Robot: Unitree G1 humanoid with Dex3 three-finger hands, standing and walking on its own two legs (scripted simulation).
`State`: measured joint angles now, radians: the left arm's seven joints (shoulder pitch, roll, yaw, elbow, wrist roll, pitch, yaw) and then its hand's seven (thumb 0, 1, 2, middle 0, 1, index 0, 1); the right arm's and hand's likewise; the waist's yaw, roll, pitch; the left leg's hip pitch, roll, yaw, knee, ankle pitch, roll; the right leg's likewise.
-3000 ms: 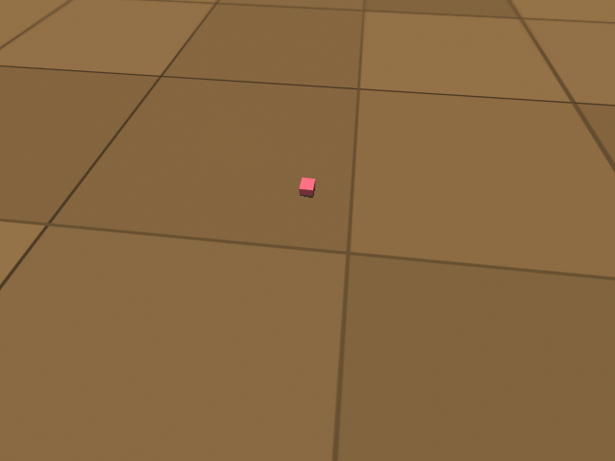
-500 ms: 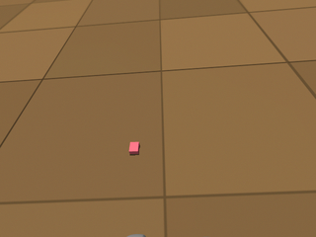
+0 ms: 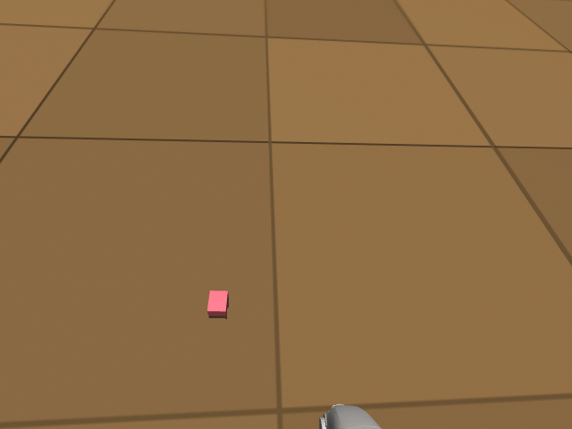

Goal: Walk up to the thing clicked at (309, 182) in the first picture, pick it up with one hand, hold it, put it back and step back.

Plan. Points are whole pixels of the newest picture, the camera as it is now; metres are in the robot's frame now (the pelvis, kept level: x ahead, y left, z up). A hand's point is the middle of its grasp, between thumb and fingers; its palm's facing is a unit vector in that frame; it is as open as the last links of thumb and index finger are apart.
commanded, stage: walk up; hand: left
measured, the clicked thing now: (218, 303) +0.65 +0.20 -0.75
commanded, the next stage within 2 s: none
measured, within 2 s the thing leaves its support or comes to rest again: neither
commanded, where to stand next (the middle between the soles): +0.24 -0.02 m, yaw -1 degrees
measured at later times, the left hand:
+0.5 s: hand (134, 386) +0.21 +0.23 -0.12, palm faces -0.05 -0.91 -0.41, open 7.4 cm
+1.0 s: hand (124, 408) +0.19 +0.26 -0.17, palm faces -0.03 -0.94 -0.34, open 7.4 cm
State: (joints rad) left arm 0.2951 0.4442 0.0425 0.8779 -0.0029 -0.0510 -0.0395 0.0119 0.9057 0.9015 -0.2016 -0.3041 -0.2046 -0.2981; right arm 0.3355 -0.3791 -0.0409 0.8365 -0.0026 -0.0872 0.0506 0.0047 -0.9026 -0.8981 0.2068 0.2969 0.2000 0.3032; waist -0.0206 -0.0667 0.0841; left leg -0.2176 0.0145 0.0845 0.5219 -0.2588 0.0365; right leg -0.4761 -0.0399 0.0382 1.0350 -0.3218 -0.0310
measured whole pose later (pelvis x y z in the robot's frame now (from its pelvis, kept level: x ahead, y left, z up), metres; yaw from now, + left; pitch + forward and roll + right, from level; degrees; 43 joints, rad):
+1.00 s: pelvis +0.15 +0.00 -0.01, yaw -1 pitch -3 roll -1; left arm 0.19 0.37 0.01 1.06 0.01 0.00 -0.01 0.01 0.90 0.90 -0.20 -0.30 -0.21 -0.30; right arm 0.10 -0.36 0.00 0.99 0.00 -0.02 0.01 0.01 -0.90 -0.90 0.21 0.30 0.20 0.30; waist 0.02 0.00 0.08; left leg -0.34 0.04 0.01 0.59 -0.20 0.00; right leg -0.20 -0.02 -0.01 0.57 -0.32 0.02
